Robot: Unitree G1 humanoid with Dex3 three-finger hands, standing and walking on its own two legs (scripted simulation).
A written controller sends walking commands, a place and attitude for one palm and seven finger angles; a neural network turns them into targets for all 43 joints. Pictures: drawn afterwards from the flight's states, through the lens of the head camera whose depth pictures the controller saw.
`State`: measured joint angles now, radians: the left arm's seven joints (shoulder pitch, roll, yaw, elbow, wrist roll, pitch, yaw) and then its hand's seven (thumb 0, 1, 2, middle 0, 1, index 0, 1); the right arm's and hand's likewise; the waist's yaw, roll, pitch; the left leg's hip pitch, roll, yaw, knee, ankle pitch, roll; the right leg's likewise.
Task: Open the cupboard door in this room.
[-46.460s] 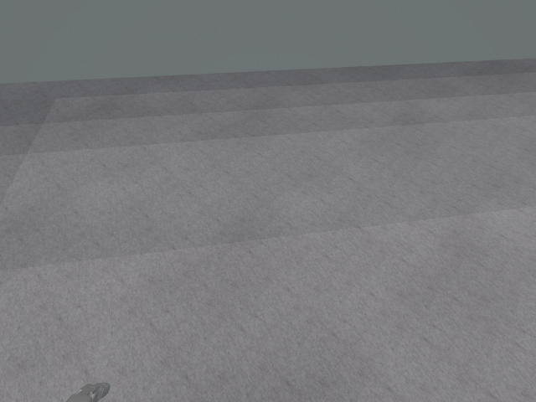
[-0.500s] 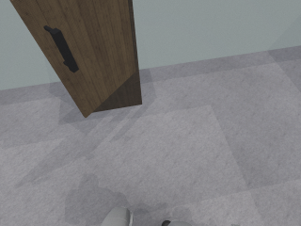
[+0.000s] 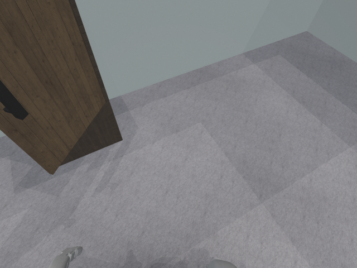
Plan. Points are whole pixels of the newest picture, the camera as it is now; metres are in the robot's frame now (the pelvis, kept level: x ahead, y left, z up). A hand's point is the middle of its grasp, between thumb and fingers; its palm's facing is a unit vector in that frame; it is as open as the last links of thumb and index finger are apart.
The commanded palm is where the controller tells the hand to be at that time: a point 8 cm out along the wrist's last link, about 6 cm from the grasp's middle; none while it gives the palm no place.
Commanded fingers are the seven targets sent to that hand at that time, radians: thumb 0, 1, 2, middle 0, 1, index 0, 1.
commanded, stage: walk to a spot facing it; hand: left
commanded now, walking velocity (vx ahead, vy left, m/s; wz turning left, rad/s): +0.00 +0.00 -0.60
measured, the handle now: out of the picture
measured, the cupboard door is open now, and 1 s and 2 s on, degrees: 43 43 43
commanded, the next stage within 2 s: turn to face it in 1.70 s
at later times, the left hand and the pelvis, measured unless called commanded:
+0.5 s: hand (127, 235) +0.20 +0.15 -0.15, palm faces -0.32 -0.93 -0.18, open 7.4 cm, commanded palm none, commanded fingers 0.00 0.90 0.90 -0.20 -0.30 -0.20 -0.30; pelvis +0.03 -0.01 +0.01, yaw -19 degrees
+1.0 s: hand (171, 194) +0.33 +0.05 -0.17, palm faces -0.57 -0.80 -0.17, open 7.4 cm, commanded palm none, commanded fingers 0.00 0.90 0.90 -0.20 -0.30 -0.20 -0.30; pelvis +0.17 -0.09 +0.00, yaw -37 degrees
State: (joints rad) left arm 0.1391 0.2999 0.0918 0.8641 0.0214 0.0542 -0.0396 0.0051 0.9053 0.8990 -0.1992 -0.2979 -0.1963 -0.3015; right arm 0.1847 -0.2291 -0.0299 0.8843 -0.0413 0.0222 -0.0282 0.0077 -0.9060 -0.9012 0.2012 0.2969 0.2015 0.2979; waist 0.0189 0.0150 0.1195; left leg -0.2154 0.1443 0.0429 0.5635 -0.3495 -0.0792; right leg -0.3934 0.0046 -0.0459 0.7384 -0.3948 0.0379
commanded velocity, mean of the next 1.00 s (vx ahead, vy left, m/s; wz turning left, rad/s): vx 0.24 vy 0.00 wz -0.55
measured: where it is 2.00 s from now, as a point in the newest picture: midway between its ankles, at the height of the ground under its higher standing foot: (258, 215)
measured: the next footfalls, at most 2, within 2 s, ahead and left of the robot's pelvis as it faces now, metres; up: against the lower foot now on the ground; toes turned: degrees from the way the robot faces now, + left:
right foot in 0.04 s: +0.06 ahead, -0.13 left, +0.00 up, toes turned -3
left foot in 0.30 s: +0.10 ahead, +0.13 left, +0.00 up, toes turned -9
